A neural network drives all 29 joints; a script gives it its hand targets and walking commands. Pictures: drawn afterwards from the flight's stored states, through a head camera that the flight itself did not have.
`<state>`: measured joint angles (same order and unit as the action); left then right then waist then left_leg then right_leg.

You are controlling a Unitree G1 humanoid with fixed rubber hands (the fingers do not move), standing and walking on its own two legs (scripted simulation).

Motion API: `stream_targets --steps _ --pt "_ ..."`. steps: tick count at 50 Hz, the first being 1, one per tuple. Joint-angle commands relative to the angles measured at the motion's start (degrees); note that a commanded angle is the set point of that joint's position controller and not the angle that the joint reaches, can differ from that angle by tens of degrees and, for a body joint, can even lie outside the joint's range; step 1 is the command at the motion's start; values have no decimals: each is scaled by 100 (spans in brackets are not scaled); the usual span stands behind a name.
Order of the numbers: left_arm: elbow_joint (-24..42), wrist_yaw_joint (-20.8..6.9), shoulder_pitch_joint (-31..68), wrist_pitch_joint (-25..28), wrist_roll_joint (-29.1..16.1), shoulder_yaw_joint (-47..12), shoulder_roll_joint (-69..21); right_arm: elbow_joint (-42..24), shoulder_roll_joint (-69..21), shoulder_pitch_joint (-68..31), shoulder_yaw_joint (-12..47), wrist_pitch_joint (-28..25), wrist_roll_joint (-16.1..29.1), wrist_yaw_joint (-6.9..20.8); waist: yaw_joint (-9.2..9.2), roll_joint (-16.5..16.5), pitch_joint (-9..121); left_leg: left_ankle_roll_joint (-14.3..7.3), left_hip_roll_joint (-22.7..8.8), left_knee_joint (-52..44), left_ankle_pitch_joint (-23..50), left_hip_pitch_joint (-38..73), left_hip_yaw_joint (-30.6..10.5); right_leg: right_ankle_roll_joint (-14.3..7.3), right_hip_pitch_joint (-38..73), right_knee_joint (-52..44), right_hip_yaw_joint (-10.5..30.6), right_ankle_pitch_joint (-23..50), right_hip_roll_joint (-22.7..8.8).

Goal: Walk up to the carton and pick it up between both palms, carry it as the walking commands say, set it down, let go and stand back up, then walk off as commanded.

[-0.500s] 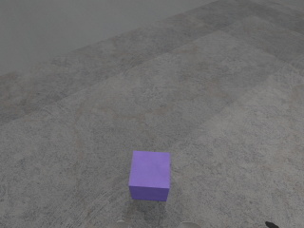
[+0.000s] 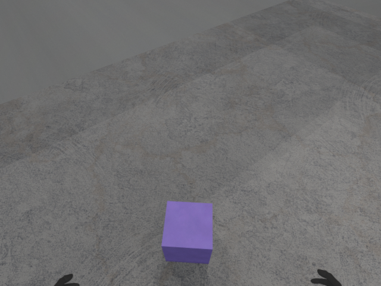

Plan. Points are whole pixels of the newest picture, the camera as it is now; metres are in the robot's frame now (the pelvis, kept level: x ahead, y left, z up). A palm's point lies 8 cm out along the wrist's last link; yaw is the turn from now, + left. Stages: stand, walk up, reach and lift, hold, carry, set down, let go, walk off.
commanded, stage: walk up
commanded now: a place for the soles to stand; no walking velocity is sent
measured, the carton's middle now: (188, 233) +0.44 +0.01 -0.65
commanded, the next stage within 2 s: none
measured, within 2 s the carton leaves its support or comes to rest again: neither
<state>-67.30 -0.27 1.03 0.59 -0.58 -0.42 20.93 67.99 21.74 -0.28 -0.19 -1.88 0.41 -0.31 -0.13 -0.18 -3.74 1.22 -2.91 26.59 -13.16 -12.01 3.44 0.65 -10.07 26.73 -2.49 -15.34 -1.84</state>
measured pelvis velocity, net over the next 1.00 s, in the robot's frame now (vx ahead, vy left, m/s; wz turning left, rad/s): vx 0.00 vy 0.03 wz -0.11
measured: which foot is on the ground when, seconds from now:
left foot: down 0.00-1.00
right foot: down 0.00-1.00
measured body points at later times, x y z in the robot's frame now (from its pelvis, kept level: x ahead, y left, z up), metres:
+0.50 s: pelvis +0.01 +0.01 +0.00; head +0.03 -0.01 +0.45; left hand +0.11 +0.32 -0.12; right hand +0.10 -0.31 -0.13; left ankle +0.01 +0.13 -0.74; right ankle -0.01 -0.12 -0.74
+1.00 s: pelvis +0.00 +0.03 -0.02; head +0.02 +0.01 +0.43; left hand +0.13 +0.35 -0.12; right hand +0.07 -0.31 -0.14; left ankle +0.01 +0.13 -0.74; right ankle -0.01 -0.12 -0.74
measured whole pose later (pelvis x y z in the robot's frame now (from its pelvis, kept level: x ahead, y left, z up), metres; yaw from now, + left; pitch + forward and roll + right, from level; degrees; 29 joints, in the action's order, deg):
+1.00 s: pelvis +0.00 +0.03 -0.02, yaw -6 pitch -3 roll +0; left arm -58.5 2.9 -8.4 1.8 1.4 1.2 23.8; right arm 55.1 23.5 5.5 -4.7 3.9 -1.5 2.1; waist -1.4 -1.6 -4.7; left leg -0.8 -4.1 40.2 -22.1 -15.0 9.6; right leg 2.2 -15.9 40.3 4.2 -21.7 -1.4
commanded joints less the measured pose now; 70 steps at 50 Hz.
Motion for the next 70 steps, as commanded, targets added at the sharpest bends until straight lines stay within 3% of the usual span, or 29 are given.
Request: stream_targets --steps 1,14,17,21,25,27,28,29,35,39,45,47,48,50,52,53,54,55,56,57,58,60,62,63,64,65,66,68,70 --pt "284 39 379 66 13 221 1167 -222 1187 -233 -171 -84 6 -39 -4 69 918 -242 -647 -678 1434 512 -527 -238 367 -734 468 1357 -604" --pt "376 7 186 54 54 301 1112 -317 1116 -64 -213 -62 -65 -19 -12 52 814 -216 -678 -976 1189 695 -494 -209 444 -1056 442 1239 -604" --pt "391 113 -202 186 72 340 1433 -459 1395 -38 -395 110 -197 75 -27 -439 631 -206 -483 -681 843 728 -164 -295 304 -986 739 1656 -759" --pt "533 243 -352 246 108 425 1562 -727 1051 64 -349 242 -182 143 -21 367 704 -247 -382 -366 480 396 -315 -526 452 -853 1068 1697 -1055" --pt "705 269 -151 240 135 348 1348 -882 1139 267 -445 254 -191 191 -145 266 519 -367 -518 -481 714 683 -299 -323 -99 -416 557 1488 -559" --pt "808 261 -380 226 103 312 1320 -948 1301 342 -506 264 -191 183 -107 -65 605 -442 -600 -374 946 732 -152 -247 -150 -134 401 1690 -430" --pt "791 260 -426 220 114 375 1355 -975 1263 338 -495 287 -169 178 -53 178 662 -445 -603 -345 1041 664 -142 -241 48 -68 325 1898 -419" --pt "770 273 -512 222 112 338 1386 -1033 1309 302 -541 302 -164 169 -66 -52 729 -441 -581 -267 1111 719 -108 -289 32 -14 474 2007 -476" --pt "864 333 -605 180 124 365 1553 -1288 1291 320 -604 394 -180 174 -67 -46 680 -462 -579 -80 800 495 -85 -363 -48 234 661 1948 -445" --pt "938 345 -746 145 132 406 1587 -1435 1348 285 -664 411 -200 168 -63 -184 545 -657 -787 -115 620 346 -107 -276 -234 701 361 1620 -196" --pt "1062 371 -1063 156 173 457 1679 -1703 1389 250 -722 457 -221 175 5 -190 464 -674 -679 379 -101 -216 19 -481 -356 831 898 1295 -312" --pt "1124 392 -1122 189 200 495 1787 -1791 1344 200 -708 459 -183 196 13 321 490 -603 -571 743 -218 -382 -44 -581 -423 697 1248 1195 -451" --pt "1137 401 -1181 208 218 530 1883 -1813 1242 209 -673 466 -187 196 70 232 435 -491 -406 1025 -273 -435 -11 -770 -543 461 1704 1068 -660" --pt "1188 429 -1211 237 225 566 2087 -1829 1159 318 -695 469 -207 209 53 664 361 -337 -111 1536 -571 -414 -84 -1193 -818 82 2495 712 -1043" --pt "1266 427 -1012 245 213 541 2067 -1815 1206 482 -702 413 -213 223 -93 691 463 -376 -140 1316 -391 -66 -306 -1175 -1154 327 2398 1114 -982" --pt "1328 414 -896 237 223 530 1972 -1788 1239 589 -745 385 -206 217 -192 688 437 -447 -254 1025 -376 169 -367 -977 -1350 432 2093 1014 -815" --pt "1419 399 -658 227 190 493 1825 -1732 1388 734 -780 345 -216 221 -322 190 484 -613 -527 587 -271 502 -613 -705 -1687 929 1626 782 -467" --pt "1487 417 -565 202 163 412 1558 -1677 1648 1052 -851 304 -266 213 -473 -552 617 -892 -1146 -100 -314 847 -1029 -371 -1965 1960 509 525 98" --pt "1437 442 -667 159 138 398 1460 -1733 1697 884 -825 282 -256 201 -401 -967 479 -1422 -1888 -440 294 630 -1578 -249 -2042 2637 72 -1596 245" --pt "1389 469 -768 158 179 381 1506 -1761 1755 923 -859 272 -248 191 -434 -790 276 -1761 -2297 -621 662 224 -1873 -254 -2022 3274 228 -2249 108" --pt "1416 428 -887 182 183 427 1502 -1795 1751 772 -872 278 -246 173 -315 -738 139 -1852 -2255 -526 826 -96 -1664 -237 -1721 3259 296 -2311 5" --pt "1357 344 -1186 231 97 440 1370 -1871 1514 509 -718 289 -267 115 -34 -713 -74 -1412 -1719 -203 1262 -501 -835 -245 -1267 2390 126 -1653 -63" --pt "1063 260 -1665 268 166 448 1234 -1886 1377 159 -599 234 -140 116 283 -602 250 -1015 -1523 353 980 -739 -480 -258 -189 892 19 -341 51" --pt "1033 264 -1668 292 222 500 1410 -1845 1244 253 -532 250 -117 140 269 -491 331 -684 -1256 722 752 -795 -257 -308 120 374 368 178 12" --pt "1192 270 -1540 333 307 557 1670 -1940 1008 478 -449 250 -113 143 155 573 438 -344 -860 1393 125 -1106 -41 -536 185 -258 1785 240 -663" --pt "1285 257 -1088 360 292 579 2016 -1844 965 554 -450 300 -92 145 33 1118 336 -145 -271 1481 -1338 -1138 -91 -1134 -171 -703 3073 5 -1430" --pt "1374 268 -819 343 287 599 2141 -1715 1328 466 -578 339 -59 121 51 1001 265 -152 -197 2108 -2156 -680 -412 -1682 -933 -729 3297 -157 -1759" --pt "1354 291 -697 345 231 515 1879 -1571 1200 560 -581 284 -88 127 -39 779 100 -265 -119 1729 -1815 -503 -465 -1530 -1059 -510 2730 260 -1486" --pt "1353 252 -466 296 157 410 1578 -1226 1094 1160 -531 161 -79 101 -285 709 624 -340 -212 299 -329 200 -425 -831 -735 169 1567 1264 -1007"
